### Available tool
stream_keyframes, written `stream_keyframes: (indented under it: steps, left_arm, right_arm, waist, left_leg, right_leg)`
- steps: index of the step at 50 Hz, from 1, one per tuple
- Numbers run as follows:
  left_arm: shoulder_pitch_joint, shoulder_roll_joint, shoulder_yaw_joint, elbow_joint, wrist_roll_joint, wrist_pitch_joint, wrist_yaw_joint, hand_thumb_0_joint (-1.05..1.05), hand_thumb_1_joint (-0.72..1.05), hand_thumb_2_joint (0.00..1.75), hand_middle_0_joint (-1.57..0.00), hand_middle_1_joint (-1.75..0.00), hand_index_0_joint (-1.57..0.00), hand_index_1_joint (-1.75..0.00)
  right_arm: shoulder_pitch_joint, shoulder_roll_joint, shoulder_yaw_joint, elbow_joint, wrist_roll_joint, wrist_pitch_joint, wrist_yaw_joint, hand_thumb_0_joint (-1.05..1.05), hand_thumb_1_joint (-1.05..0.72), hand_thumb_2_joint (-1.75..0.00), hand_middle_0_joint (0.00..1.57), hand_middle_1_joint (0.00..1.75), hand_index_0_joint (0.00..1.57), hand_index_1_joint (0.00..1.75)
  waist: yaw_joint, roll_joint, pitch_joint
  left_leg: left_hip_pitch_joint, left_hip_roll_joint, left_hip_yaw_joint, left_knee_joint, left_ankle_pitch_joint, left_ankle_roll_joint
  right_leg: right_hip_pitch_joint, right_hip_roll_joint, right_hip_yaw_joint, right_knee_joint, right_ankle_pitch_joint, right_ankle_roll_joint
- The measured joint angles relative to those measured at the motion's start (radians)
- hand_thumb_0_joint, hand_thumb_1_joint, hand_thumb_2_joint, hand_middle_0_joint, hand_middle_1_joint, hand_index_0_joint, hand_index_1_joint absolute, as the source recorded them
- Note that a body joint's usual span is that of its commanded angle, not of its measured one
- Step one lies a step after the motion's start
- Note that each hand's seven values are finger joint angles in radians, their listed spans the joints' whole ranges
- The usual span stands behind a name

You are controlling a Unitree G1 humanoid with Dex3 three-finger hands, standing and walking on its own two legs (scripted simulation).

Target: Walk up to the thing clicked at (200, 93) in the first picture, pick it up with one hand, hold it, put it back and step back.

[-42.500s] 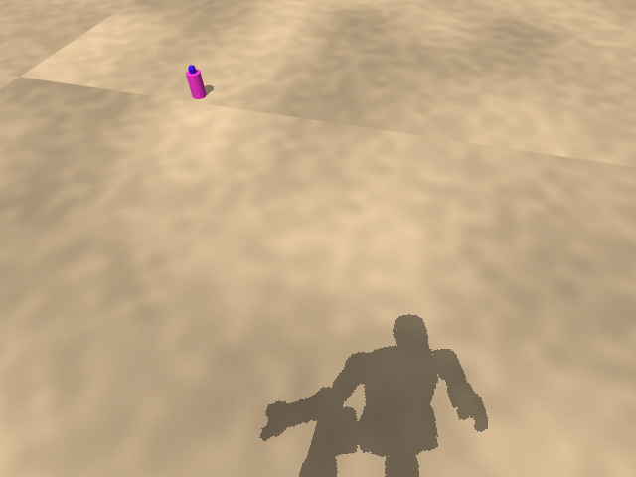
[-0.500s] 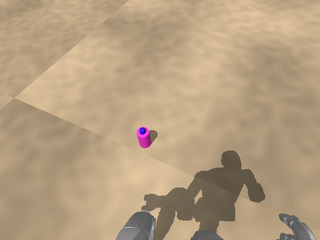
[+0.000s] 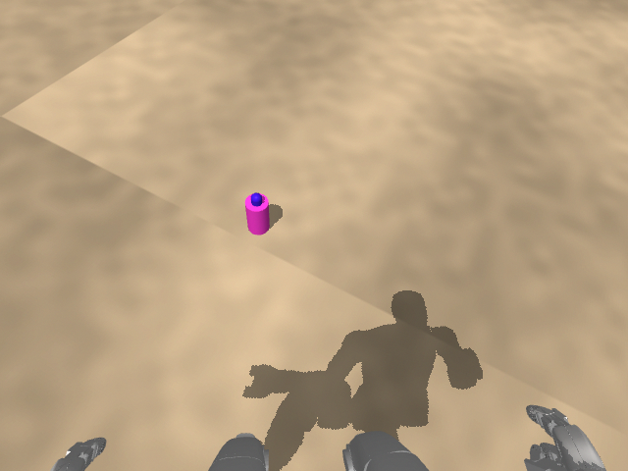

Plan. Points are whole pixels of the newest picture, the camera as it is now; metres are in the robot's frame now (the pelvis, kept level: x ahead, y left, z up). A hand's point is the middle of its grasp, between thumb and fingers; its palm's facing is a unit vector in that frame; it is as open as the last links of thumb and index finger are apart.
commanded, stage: step back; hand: left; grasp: from the side
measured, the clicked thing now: (257, 211) +0.94 +0.16 -0.67
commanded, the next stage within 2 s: stand in 1.24 s
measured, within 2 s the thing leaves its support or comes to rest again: neither
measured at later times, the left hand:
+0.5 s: hand out of the picture -0.03 +0.25 -0.14, palm faces +0.05 -0.91 -0.42, open 7.4 cm
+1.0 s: hand out of the picture +0.01 +0.23 -0.14, palm faces +0.11 -0.91 -0.39, open 7.4 cm
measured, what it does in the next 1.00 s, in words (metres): steps on the spot: right foot, then left foot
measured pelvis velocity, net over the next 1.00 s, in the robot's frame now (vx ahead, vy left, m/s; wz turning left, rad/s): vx -0.05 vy -0.05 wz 0.11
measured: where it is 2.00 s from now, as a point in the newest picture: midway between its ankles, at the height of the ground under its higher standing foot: outside the picture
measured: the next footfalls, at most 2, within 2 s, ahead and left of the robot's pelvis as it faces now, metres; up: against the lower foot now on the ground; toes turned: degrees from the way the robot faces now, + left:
right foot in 0.10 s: -0.04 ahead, -0.17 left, +0.00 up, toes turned +1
left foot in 0.40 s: -0.05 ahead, +0.09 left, +0.00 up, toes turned +0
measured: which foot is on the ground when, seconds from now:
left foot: down 0.00-0.12, up 0.14-0.38, down 0.40-0.70, up 0.72-0.98, down 1.00-1.00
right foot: up 0.00-0.08, down 0.10-0.44, up 0.46-0.66, down 0.68-1.00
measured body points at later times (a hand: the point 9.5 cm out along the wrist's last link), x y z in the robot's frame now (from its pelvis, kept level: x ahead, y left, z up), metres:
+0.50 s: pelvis -0.08 -0.03 +0.00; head -0.07 -0.04 +0.45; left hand -0.04 +0.30 -0.11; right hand -0.03 -0.34 -0.13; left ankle -0.09 +0.09 -0.73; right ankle -0.09 -0.16 -0.70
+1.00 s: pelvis -0.05 -0.05 +0.00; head -0.02 -0.06 +0.45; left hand +0.01 +0.27 -0.11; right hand +0.04 -0.36 -0.13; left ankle -0.04 +0.10 -0.73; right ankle -0.02 -0.17 -0.73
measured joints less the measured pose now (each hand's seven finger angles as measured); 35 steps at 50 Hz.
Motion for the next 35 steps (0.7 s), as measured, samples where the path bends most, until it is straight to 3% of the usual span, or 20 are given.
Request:
stream_keyframes:
  steps: [3,5,6,7,9,11,14,19,21,22,27,32,35]
  left_arm:
    - [0.029,0.013,-0.005,0.037,-0.002,-0.020,-0.004,0.01,0.90,0.90,-0.20,-0.30,-0.21,-0.30]
    - [0.043,0.008,-0.007,0.076,-0.002,-0.039,-0.006,0.01,0.90,0.90,-0.20,-0.30,-0.21,-0.30]
    - [0.040,-0.012,-0.008,0.102,0.001,-0.045,-0.007,0.01,0.90,0.90,-0.20,-0.30,-0.21,-0.30]
    - [0.050,-0.026,-0.011,0.116,0.007,-0.049,-0.010,0.01,0.90,0.90,-0.20,-0.30,-0.21,-0.30]
    - [0.089,-0.034,-0.021,0.125,0.017,-0.050,-0.014,0.01,0.90,0.90,-0.20,-0.30,-0.21,-0.30]
    - [0.117,-0.041,-0.025,0.139,0.022,-0.049,-0.010,0.01,0.90,0.90,-0.20,-0.30,-0.21,-0.30]
    - [0.123,-0.054,-0.026,0.152,0.022,-0.063,-0.005,0.01,0.90,0.90,-0.20,-0.30,-0.21,-0.30]
    - [0.096,-0.032,-0.023,0.134,0.025,-0.094,-0.006,0.01,0.89,0.90,-0.21,-0.30,-0.21,-0.30]
    - [0.073,-0.008,-0.021,0.130,0.018,-0.092,-0.003,0.01,0.89,0.90,-0.20,-0.30,-0.21,-0.30]
    - [0.071,0.003,-0.019,0.130,0.014,-0.089,0.000,0.01,0.90,0.90,-0.20,-0.30,-0.21,-0.30]
    - [0.057,-0.001,-0.028,0.164,-0.002,-0.086,0.000,0.01,0.90,0.90,-0.20,-0.30,-0.21,-0.30]
    - [0.031,0.000,-0.024,0.159,-0.007,-0.114,-0.007,0.01,0.90,0.90,-0.20,-0.30,-0.21,-0.30]
    - [0.009,-0.014,-0.023,0.166,-0.005,-0.133,0.004,0.01,0.90,0.90,-0.20,-0.30,-0.21,-0.30]
  right_arm:
    - [-0.042,-0.019,-0.002,-0.023,-0.004,0.001,0.007,0.01,-0.89,-0.90,0.20,0.30,0.21,0.30]
    - [-0.064,-0.039,-0.005,-0.028,-0.005,0.010,0.014,0.00,-0.89,-0.90,0.20,0.30,0.21,0.30]
    - [-0.072,-0.056,-0.012,-0.021,-0.004,0.018,0.014,0.00,-0.89,-0.90,0.20,0.30,0.21,0.30]
    - [-0.067,-0.063,-0.018,-0.012,0.000,0.028,0.012,0.00,-0.90,-0.90,0.20,0.30,0.21,0.30]
    - [-0.031,-0.054,-0.025,0.017,0.007,0.044,0.007,0.00,-0.90,-0.90,0.20,0.30,0.21,0.30]
    - [0.003,-0.053,-0.023,0.048,0.017,0.047,0.015,0.01,-0.90,-0.90,0.20,0.30,0.21,0.30]
    - [0.054,-0.063,-0.025,0.078,0.021,0.038,0.020,0.01,-0.90,-0.90,0.20,0.30,0.21,0.30]
    - [0.112,-0.046,-0.020,0.141,0.012,0.027,0.041,0.01,-0.90,-0.90,0.20,0.30,0.21,0.30]
    - [0.113,-0.015,-0.019,0.168,0.006,0.017,0.047,0.01,-0.90,-0.90,0.20,0.30,0.21,0.30]
    - [0.109,0.006,-0.018,0.175,0.002,0.010,0.049,0.01,-0.90,-0.90,0.20,0.30,0.21,0.30]
    - [0.135,0.029,-0.013,0.160,-0.001,-0.020,0.063,0.01,-0.90,-0.90,0.20,0.30,0.21,0.30]
    - [0.130,0.015,-0.013,0.148,0.004,-0.024,0.060,0.01,-0.90,-0.90,0.20,0.30,0.21,0.30]
    - [0.115,-0.007,-0.011,0.150,0.017,0.000,0.050,0.01,-0.90,-0.90,0.20,0.30,0.21,0.30]
  waist:
    - [0.015,0.006,0.003]
    - [0.017,0.033,0.000]
    - [0.004,0.082,0.011]
    - [-0.005,0.110,0.004]
    - [0.019,0.094,-0.043]
    - [0.038,0.075,-0.077]
    - [0.025,0.097,-0.102]
    - [0.012,0.115,-0.107]
    - [0.012,0.072,-0.084]
    - [0.020,0.036,-0.071]
    - [-0.017,0.052,-0.089]
    - [-0.033,0.057,-0.075]
    - [-0.033,0.088,-0.067]
  left_leg:
    - [-0.042,0.028,0.021,0.034,0.012,-0.009]
    - [-0.079,0.052,0.019,0.083,0.007,-0.014]
    - [-0.092,0.070,-0.017,0.114,-0.007,0.001]
    - [-0.109,0.061,-0.059,0.152,-0.087,0.013]
    - [-0.133,-0.012,-0.097,0.249,-0.227,0.004]
    - [-0.130,-0.067,-0.100,0.347,-0.244,-0.001]
    - [-0.099,-0.098,-0.107,0.399,-0.211,-0.008]
    - [0.055,-0.068,-0.053,0.161,-0.265,-0.016]
    - [0.114,-0.091,-0.027,0.038,-0.156,-0.005]
    - [0.137,-0.110,-0.005,0.010,-0.127,0.000]
    - [0.162,-0.078,-0.029,-0.032,-0.113,0.023]
    - [0.178,-0.053,-0.038,-0.039,-0.113,-0.011]
    - [0.150,-0.025,-0.059,0.058,-0.172,-0.018]
  right_leg:
    - [0.106,-0.062,-0.054,-0.276,-0.019,-0.004]
    - [0.176,-0.072,-0.092,-0.456,0.024,-0.011]
    - [0.189,-0.044,-0.119,-0.466,0.042,-0.008]
    - [0.187,-0.031,-0.137,-0.458,0.050,-0.008]
    - [0.156,-0.053,-0.120,-0.429,0.049,-0.023]
    - [0.146,-0.080,-0.097,-0.439,0.062,-0.033]
    - [0.144,-0.095,-0.121,-0.474,0.093,-0.025]
    - [0.118,-0.101,-0.176,-0.468,0.098,-0.021]
    - [0.111,-0.132,-0.173,-0.437,0.085,-0.014]
    - [0.106,-0.150,-0.148,-0.417,0.079,-0.026]
    - [0.043,-0.092,-0.164,-0.271,-0.034,-0.058]
    - [0.052,-0.093,-0.192,-0.426,0.061,-0.056]
    - [0.096,-0.065,-0.220,-0.538,0.236,-0.052]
